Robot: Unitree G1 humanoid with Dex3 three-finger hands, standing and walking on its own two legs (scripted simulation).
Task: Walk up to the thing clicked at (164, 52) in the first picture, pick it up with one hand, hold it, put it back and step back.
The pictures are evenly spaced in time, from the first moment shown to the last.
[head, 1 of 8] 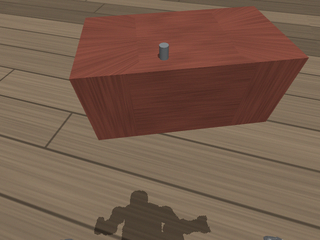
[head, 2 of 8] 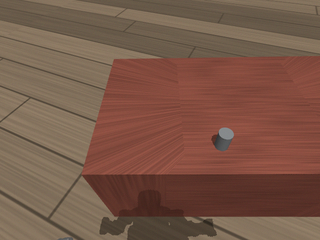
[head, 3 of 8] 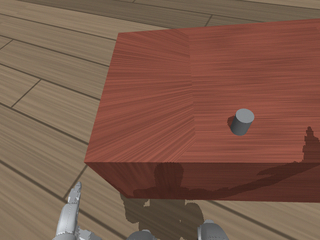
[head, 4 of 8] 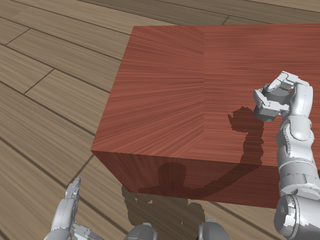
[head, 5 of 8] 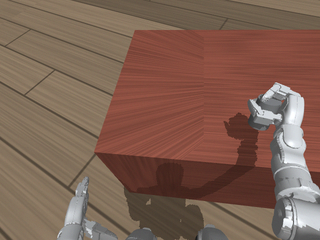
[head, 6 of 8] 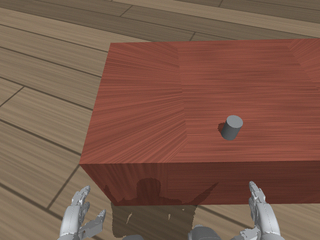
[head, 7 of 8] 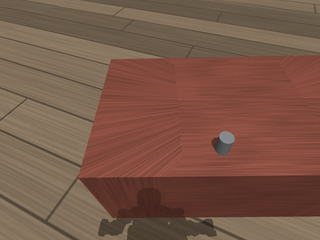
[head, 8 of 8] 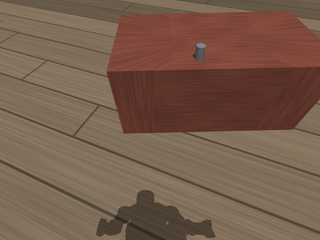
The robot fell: no
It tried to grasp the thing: yes
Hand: right
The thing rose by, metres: 0.24
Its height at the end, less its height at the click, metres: +0.00
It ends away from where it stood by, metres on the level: 0.01
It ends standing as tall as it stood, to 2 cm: yes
